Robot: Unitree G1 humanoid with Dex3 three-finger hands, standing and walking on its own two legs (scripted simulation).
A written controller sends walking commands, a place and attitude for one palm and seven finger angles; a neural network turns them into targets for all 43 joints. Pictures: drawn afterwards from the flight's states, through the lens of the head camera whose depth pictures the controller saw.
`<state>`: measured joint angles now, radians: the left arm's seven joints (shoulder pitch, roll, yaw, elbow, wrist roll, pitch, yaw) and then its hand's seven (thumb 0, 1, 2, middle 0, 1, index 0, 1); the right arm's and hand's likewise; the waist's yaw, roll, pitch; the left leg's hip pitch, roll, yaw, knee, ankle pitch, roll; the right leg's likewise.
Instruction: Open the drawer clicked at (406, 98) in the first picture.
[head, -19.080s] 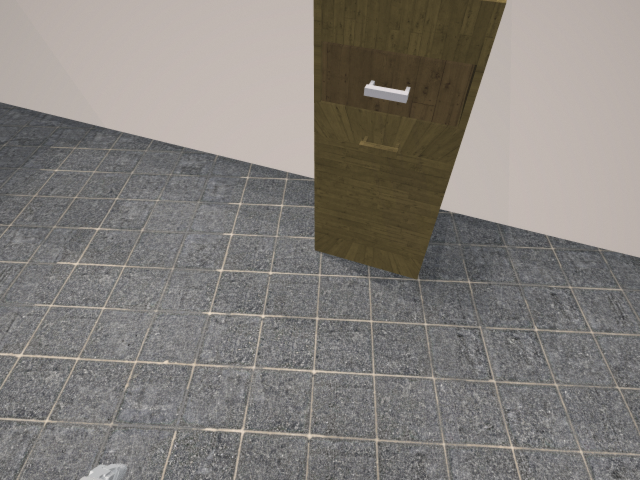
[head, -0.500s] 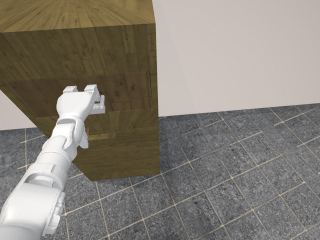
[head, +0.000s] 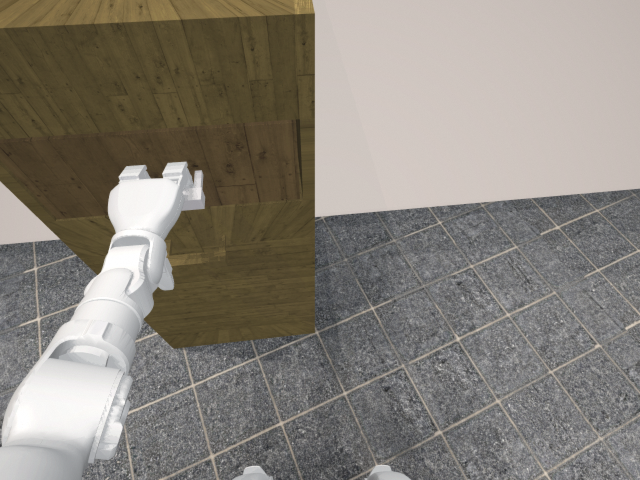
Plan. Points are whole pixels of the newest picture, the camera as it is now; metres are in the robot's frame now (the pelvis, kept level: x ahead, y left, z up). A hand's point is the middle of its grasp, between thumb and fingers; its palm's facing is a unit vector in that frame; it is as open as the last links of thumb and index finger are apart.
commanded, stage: lower the fingers behind the handle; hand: left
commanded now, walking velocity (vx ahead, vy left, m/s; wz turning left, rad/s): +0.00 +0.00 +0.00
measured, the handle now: (163, 190) +0.50 +0.21 +0.03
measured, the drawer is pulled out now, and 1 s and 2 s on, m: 0.00 0.00 0.02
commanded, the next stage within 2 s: close the thumb around the handle in 0.26 s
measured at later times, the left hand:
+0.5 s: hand (162, 226) +0.46 +0.21 +0.01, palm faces -0.05 -0.02 -1.00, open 13.3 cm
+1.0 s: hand (162, 227) +0.45 +0.21 +0.01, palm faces -0.05 -0.02 -1.00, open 5.5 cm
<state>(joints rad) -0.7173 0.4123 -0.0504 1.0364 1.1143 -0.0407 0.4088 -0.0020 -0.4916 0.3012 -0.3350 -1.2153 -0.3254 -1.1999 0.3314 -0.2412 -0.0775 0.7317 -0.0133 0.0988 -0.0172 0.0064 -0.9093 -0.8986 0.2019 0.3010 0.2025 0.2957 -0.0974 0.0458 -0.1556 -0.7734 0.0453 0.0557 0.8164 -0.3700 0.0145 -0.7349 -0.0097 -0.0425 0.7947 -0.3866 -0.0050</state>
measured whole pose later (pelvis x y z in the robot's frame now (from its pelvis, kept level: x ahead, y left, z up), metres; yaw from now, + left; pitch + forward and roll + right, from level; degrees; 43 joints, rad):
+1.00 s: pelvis +0.00 +0.00 +0.00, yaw +0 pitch +18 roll -1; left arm -0.69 0.41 -0.05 1.02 1.10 -0.03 0.40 0.00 0.72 0.83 -0.39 -1.32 -0.41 -1.33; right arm 0.32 -0.24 -0.07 0.73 -0.01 0.11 -0.02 0.01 -0.91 -0.90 0.20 0.30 0.20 0.30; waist -0.10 0.05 -0.16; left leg -0.74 0.05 0.06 0.80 -0.37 0.01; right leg -0.71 0.00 -0.03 0.77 -0.38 0.00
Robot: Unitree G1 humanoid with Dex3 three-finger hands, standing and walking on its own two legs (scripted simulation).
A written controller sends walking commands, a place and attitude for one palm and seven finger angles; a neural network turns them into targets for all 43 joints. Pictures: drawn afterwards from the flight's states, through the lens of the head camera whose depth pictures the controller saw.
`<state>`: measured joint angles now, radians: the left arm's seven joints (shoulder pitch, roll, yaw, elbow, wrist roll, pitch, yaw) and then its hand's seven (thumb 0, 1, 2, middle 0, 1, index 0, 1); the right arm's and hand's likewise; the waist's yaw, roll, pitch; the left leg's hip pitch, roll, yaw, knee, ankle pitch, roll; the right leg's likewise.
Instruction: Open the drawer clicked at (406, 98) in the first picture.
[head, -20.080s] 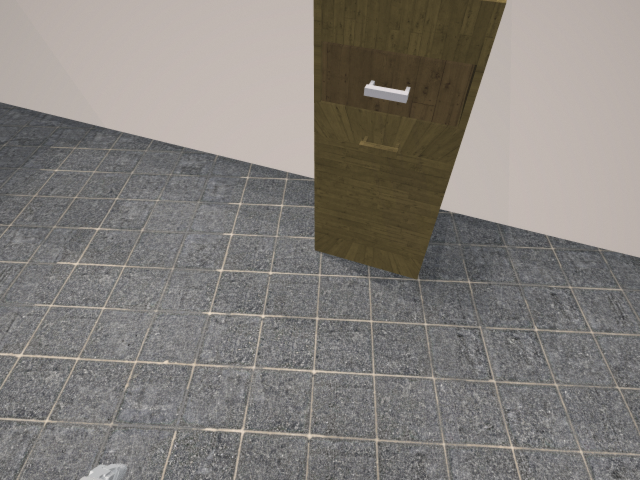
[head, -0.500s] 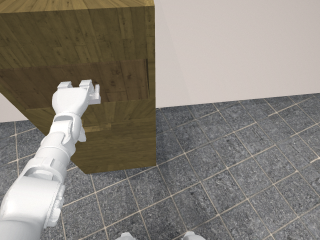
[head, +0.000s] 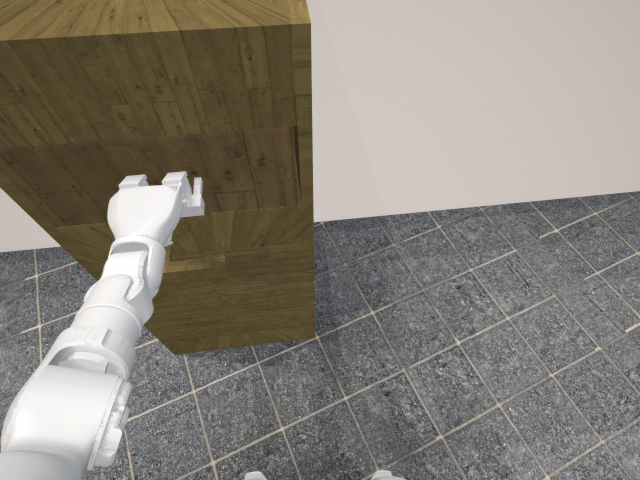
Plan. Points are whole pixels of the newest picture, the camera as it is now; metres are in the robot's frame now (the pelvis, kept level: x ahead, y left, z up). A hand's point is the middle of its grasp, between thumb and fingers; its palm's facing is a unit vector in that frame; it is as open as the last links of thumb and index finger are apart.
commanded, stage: close the thumb around the handle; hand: left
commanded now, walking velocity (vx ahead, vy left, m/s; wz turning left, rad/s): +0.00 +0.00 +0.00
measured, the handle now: (163, 197) +0.50 +0.21 +0.03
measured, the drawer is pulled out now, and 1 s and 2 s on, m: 0.00 0.02 0.21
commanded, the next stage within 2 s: pull the drawer open in 0.06 s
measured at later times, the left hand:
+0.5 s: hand (162, 240) +0.44 +0.21 +0.01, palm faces -0.02 -0.05 -1.00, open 5.6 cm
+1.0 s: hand (160, 250) +0.42 +0.21 +0.01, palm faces -0.06 -0.02 -1.00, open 5.7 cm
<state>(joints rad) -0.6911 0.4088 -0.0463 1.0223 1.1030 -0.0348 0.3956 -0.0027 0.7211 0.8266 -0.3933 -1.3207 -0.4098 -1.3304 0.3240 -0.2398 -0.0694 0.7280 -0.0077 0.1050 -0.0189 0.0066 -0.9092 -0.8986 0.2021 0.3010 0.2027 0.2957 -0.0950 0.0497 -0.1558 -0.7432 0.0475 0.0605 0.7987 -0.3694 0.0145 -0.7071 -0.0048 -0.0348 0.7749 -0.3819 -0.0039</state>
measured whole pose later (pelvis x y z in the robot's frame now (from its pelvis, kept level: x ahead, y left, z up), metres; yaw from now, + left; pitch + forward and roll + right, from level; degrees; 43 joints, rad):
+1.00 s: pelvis +0.02 -0.01 +0.01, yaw +1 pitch +15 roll +0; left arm -0.54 0.35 -0.11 0.85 1.09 0.01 0.36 0.00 0.70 0.81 -0.37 -1.34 -0.39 -1.34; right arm 0.23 -0.23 -0.08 0.70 -0.01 0.12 -0.02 0.01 -0.91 -0.90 0.20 0.30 0.20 0.30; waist -0.03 0.05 -0.15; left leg -0.65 0.03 0.04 0.76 -0.38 0.00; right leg -0.61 -0.01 -0.05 0.75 -0.41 -0.01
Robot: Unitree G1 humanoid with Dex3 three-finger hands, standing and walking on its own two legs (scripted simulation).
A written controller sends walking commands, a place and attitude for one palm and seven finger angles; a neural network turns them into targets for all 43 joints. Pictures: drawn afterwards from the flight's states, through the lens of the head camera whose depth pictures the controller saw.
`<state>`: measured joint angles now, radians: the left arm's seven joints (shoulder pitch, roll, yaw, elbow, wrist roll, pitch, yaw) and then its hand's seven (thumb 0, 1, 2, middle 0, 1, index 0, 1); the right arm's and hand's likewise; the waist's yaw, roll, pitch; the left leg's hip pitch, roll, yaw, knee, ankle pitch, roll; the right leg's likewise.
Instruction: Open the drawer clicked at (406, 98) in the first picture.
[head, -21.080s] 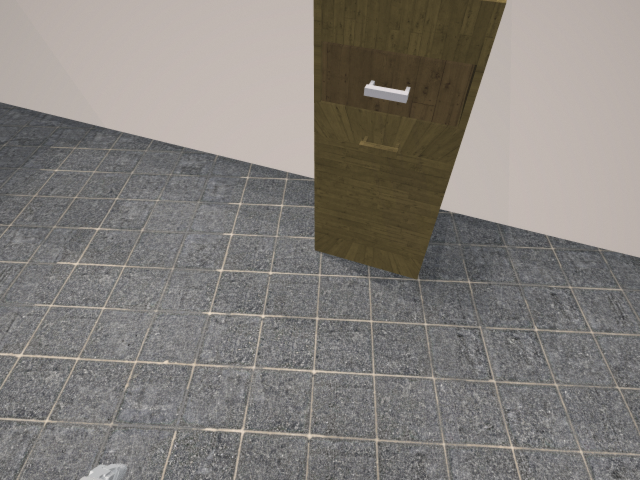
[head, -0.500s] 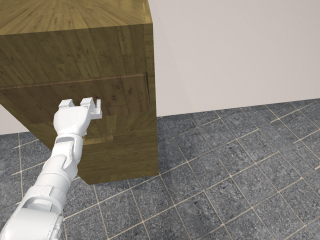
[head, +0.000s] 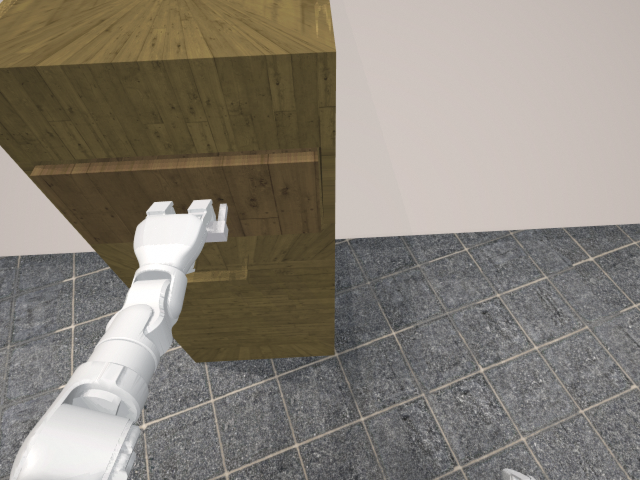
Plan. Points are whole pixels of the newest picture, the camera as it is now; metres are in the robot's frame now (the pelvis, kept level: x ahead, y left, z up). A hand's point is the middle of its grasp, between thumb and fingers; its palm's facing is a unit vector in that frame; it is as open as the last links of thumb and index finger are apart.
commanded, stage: pull the drawer open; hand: left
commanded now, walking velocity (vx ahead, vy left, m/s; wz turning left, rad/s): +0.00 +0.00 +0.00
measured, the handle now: (189, 222) +0.46 +0.21 +0.02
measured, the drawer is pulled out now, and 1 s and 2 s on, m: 0.02 0.21 0.30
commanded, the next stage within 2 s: open the thumb to release the handle in 1.70 s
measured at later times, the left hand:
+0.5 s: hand (178, 311) +0.33 +0.20 +0.00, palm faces +0.00 -0.08 -1.00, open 5.9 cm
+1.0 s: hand (163, 401) +0.22 +0.19 +0.00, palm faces -0.02 -0.12 -0.99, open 6.0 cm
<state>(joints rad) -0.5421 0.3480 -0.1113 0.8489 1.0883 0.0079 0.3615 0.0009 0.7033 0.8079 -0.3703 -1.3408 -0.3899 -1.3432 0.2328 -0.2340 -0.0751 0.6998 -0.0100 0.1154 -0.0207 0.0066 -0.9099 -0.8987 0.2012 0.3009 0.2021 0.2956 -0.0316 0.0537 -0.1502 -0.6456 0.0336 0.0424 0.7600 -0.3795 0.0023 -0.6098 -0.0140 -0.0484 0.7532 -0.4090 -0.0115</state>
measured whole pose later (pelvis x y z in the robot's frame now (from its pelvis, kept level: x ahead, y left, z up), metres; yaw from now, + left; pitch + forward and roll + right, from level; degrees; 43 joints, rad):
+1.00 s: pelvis +0.01 -0.01 +0.00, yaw -2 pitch +9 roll +1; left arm 0.42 0.31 -0.12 -0.07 1.07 0.04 0.38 0.04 0.72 0.77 -0.25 -1.32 -0.37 -1.26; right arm 0.10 -0.20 -0.01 0.58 -0.04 0.07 0.05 0.01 -0.91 -0.90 0.20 0.30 0.20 0.30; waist 0.06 0.04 -0.13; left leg -0.49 0.05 0.07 0.75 -0.42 -0.02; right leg -0.48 0.00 -0.02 0.78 -0.45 -0.03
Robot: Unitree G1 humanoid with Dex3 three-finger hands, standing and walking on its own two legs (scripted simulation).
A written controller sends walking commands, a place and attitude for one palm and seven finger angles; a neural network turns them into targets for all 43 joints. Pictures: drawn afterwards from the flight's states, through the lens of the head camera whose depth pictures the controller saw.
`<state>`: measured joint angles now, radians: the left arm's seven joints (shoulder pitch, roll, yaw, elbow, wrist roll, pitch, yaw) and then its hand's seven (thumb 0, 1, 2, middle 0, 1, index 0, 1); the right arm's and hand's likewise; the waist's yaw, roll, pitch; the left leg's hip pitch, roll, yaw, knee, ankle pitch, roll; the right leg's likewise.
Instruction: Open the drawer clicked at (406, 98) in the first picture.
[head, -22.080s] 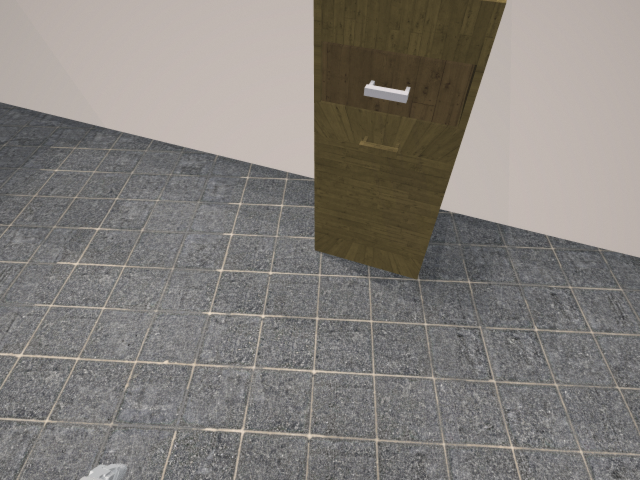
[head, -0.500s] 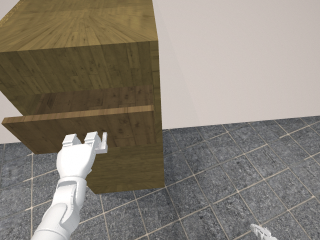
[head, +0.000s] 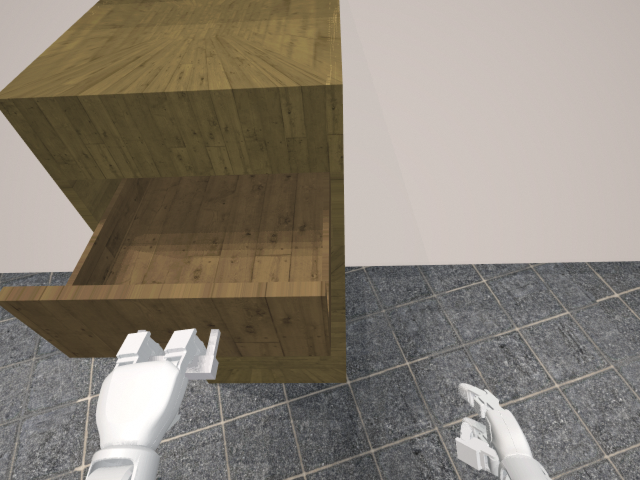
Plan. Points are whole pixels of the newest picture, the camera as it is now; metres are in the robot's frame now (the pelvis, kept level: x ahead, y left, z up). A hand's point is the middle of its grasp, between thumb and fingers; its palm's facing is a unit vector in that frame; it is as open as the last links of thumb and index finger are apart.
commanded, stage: pull the drawer open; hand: left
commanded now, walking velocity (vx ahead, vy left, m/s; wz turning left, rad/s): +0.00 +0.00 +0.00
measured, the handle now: (173, 352) +0.26 +0.22 +0.02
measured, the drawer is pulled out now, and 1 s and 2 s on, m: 0.21 0.30 0.30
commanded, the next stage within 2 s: open the thumb to release the handle in 0.70 s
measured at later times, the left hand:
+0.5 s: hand out of the picture +0.12 +0.20 +0.00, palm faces -0.04 -0.13 -0.99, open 6.1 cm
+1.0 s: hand out of the picture +0.12 +0.20 +0.00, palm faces +0.03 -0.12 -0.99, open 6.5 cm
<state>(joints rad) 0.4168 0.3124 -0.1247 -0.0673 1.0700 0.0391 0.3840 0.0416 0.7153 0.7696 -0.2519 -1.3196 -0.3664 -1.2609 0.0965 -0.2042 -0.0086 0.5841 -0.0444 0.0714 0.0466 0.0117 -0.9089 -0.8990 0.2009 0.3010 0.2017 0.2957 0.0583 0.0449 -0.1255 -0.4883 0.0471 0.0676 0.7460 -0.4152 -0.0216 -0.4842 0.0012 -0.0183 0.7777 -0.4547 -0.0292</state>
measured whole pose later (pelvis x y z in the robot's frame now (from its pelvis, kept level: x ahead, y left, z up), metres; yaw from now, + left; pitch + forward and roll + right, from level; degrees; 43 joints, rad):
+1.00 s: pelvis -0.04 -0.01 -0.02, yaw +0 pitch +8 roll +1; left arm 0.62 0.34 -0.11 -0.19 1.05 -0.01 0.47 0.02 0.57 0.77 -0.35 -1.30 -0.39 -1.30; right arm 0.14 -0.22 -0.01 0.57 -0.05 0.07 0.03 0.01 -0.91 -0.90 0.20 0.30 0.20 0.30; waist 0.07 0.06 -0.13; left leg -0.59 0.04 0.04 0.87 -0.42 -0.03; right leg -0.59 0.00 -0.02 0.92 -0.47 -0.04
